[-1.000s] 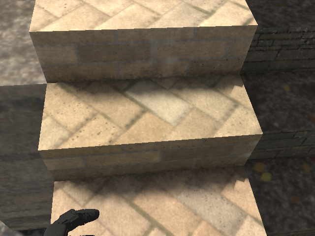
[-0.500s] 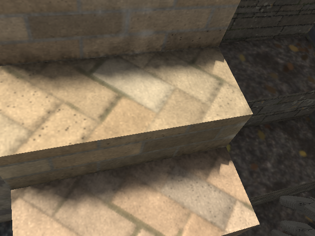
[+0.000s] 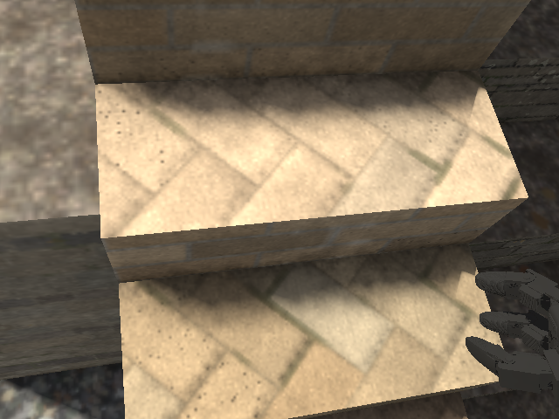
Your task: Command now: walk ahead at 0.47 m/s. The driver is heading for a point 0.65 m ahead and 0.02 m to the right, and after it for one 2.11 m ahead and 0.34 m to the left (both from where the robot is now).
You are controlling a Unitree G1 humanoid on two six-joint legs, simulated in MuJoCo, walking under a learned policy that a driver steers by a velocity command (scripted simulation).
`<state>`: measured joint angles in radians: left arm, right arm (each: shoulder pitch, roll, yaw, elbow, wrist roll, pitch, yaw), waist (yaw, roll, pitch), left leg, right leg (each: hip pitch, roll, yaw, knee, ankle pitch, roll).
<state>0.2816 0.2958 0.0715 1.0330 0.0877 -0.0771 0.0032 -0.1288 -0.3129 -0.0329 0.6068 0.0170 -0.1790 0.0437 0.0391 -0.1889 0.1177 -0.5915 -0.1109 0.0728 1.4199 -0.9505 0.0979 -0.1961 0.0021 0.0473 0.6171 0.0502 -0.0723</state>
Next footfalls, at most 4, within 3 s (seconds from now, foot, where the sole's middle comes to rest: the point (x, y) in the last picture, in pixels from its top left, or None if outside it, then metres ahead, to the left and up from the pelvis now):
0.26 right None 0.06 0.07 -0.52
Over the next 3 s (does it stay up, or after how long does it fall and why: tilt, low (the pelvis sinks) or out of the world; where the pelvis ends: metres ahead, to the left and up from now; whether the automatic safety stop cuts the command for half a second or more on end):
falls after 0.38 s (tilt)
